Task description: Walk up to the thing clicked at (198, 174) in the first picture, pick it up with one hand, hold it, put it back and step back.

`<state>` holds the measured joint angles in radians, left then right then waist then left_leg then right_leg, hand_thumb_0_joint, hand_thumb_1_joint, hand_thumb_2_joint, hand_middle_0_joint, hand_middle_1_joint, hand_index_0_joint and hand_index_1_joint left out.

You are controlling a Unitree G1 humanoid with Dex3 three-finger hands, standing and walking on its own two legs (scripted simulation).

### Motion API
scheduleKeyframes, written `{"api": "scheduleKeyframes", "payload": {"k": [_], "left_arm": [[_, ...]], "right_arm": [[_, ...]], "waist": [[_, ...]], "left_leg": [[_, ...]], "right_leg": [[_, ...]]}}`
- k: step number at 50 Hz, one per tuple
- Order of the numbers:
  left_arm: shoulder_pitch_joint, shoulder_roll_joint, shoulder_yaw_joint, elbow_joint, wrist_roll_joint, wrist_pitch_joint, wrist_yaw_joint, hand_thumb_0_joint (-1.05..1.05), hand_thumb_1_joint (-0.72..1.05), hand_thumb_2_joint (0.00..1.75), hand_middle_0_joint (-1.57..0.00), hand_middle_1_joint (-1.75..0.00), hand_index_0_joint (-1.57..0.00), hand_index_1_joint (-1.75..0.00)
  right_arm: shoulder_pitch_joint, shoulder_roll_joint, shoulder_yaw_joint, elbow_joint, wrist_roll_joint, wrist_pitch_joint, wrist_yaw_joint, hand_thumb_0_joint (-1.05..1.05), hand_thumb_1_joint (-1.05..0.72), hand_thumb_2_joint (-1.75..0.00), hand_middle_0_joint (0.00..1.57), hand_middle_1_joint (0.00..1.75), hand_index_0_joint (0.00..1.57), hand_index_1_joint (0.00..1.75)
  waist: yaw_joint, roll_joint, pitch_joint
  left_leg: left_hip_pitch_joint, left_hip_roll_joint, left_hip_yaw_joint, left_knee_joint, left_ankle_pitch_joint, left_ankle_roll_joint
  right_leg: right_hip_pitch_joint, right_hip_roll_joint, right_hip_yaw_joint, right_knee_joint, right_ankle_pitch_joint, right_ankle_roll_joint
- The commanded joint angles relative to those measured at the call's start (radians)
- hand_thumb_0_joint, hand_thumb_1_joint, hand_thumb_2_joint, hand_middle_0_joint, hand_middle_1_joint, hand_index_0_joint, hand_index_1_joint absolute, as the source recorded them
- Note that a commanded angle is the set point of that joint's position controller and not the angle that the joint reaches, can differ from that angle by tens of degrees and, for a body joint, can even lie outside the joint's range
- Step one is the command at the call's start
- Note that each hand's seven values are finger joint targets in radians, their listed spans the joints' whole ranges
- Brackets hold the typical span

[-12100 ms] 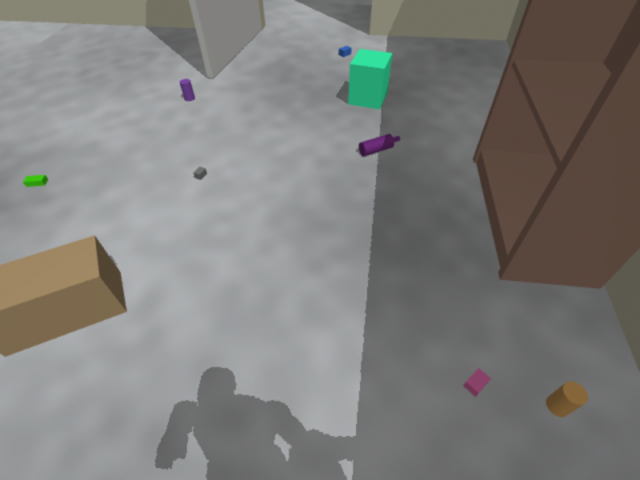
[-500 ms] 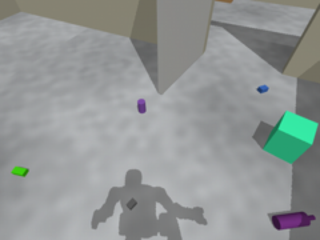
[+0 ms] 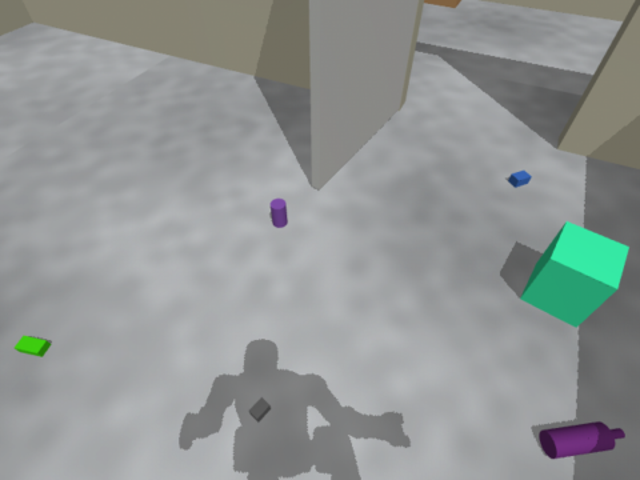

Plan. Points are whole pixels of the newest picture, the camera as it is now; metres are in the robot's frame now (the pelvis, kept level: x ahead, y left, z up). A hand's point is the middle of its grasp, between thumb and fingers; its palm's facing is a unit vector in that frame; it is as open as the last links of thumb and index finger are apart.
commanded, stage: walk up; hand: left
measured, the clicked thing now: (260, 409) +0.43 +0.20 -0.76
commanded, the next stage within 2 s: stand in 0.20 s
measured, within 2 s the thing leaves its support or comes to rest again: neither
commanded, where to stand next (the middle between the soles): +0.04 -0.02 m, yaw -1 degrees
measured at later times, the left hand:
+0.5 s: hand out of the picture +0.08 +0.26 -0.15, palm faces -0.01 -0.95 -0.33, open 7.4 cm
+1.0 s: hand out of the picture +0.09 +0.27 -0.16, palm faces -0.03 -0.94 -0.33, open 7.4 cm
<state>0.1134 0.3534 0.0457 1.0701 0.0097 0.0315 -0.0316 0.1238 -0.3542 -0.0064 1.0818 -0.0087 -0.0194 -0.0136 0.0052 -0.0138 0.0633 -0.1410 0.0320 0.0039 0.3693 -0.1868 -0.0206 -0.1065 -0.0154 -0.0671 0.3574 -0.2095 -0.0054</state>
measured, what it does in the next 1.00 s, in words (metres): stands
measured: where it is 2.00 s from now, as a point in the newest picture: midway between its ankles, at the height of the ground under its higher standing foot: outside the picture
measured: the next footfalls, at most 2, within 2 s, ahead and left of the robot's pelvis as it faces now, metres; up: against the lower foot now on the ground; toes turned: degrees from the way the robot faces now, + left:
none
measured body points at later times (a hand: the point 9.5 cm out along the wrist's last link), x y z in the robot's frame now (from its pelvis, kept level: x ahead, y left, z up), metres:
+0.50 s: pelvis +0.01 +0.01 +0.00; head +0.01 +0.01 +0.45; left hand +0.08 +0.31 -0.13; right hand +0.08 -0.29 -0.13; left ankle +0.01 +0.13 -0.75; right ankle -0.01 -0.11 -0.75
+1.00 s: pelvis +0.02 +0.02 +0.00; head +0.03 +0.02 +0.45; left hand +0.09 +0.31 -0.13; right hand +0.09 -0.29 -0.13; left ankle +0.01 +0.13 -0.75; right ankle -0.01 -0.11 -0.75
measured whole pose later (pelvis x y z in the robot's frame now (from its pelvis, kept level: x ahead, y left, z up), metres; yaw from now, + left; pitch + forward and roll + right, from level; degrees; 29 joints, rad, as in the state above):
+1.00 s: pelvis +0.02 +0.02 +0.00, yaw +0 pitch -1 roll +0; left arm 0.12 0.35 0.00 1.13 0.01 -0.01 -0.01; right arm 0.11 -0.35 0.01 1.13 -0.01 -0.01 0.00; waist 0.00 0.00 0.05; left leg -0.10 0.00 0.02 0.31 -0.18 0.00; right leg -0.07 -0.04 -0.06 0.30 -0.20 0.02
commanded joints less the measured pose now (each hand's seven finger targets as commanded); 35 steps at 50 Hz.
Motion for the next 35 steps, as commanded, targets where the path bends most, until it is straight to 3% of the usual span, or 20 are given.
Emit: {"api": "scheduleKeyframes", "payload": {"k": [1,9,10,13,17,25,35], "left_arm": [[-0.030,0.212,0.041,-0.061,0.005,-0.023,0.016,0.00,0.90,0.90,-0.20,-0.30,-0.20,-0.30],[-0.024,0.214,0.042,-0.057,0.004,-0.024,0.016,0.00,0.90,0.90,-0.20,-0.30,-0.20,-0.30],[-0.024,0.191,0.018,-0.040,0.002,-0.039,0.022,0.00,0.90,0.90,-0.20,-0.30,-0.20,-0.30],[-0.039,0.208,0.015,-0.033,0.004,-0.056,0.027,0.00,0.90,0.90,-0.20,-0.30,-0.20,-0.30],[-0.033,0.209,0.009,-0.017,0.001,-0.061,0.032,0.00,0.90,0.90,-0.20,-0.30,-0.20,-0.30],[-0.017,0.207,0.003,0.000,0.001,-0.063,0.035,0.00,0.90,0.90,-0.20,-0.30,-0.20,-0.30],[-0.023,0.207,-0.003,0.001,0.001,-0.062,0.038,0.00,0.90,0.90,-0.20,-0.30,-0.20,-0.30]], "right_arm": [[-0.031,-0.224,-0.042,-0.059,-0.003,-0.020,-0.010,0.00,-0.90,-0.90,0.20,0.30,0.20,0.30],[-0.038,-0.226,-0.043,-0.062,-0.003,-0.021,-0.010,0.00,-0.90,-0.90,0.20,0.30,0.20,0.30],[-0.051,-0.206,-0.030,-0.048,-0.003,-0.016,-0.005,0.00,-0.90,-0.90,0.20,0.30,0.20,0.30],[-0.039,-0.198,-0.024,-0.043,-0.002,-0.011,0.000,0.00,-0.90,-0.90,0.20,0.30,0.20,0.30],[-0.042,-0.210,-0.025,-0.030,-0.001,-0.011,0.004,0.00,-0.90,-0.90,0.20,0.30,0.20,0.30],[-0.039,-0.213,-0.024,-0.018,-0.004,-0.014,0.004,0.00,-0.90,-0.90,0.20,0.30,0.20,0.30],[-0.042,-0.209,-0.024,-0.007,-0.004,-0.015,0.004,0.00,-0.90,-0.90,0.20,0.30,0.20,0.30]], "waist": [[0.005,0.019,-0.079],[0.007,0.023,-0.079],[0.006,0.059,-0.116],[-0.008,0.027,-0.092],[-0.003,0.014,-0.070],[-0.001,0.012,-0.056],[-0.002,0.016,-0.091]], "left_leg": [[-0.015,0.094,-0.083,-0.062,0.128,0.052],[-0.014,0.100,-0.089,-0.068,0.147,0.053],[0.015,0.101,-0.081,-0.071,0.112,0.043],[0.022,0.097,-0.084,-0.074,0.129,0.038],[0.021,0.104,-0.092,-0.086,0.146,0.041],[0.020,0.107,-0.097,-0.113,0.123,0.036],[0.041,0.107,-0.090,-0.101,0.192,0.039]], "right_leg": [[0.022,-0.113,0.116,-0.068,0.115,-0.035],[0.033,-0.111,0.105,-0.062,0.138,-0.031],[0.045,-0.138,0.125,-0.102,0.093,-0.025],[0.029,-0.139,0.128,-0.113,0.120,-0.023],[0.032,-0.135,0.116,-0.113,0.137,-0.015],[0.020,-0.130,0.107,-0.115,0.088,-0.006],[0.039,-0.136,0.101,-0.100,0.156,-0.007]]}}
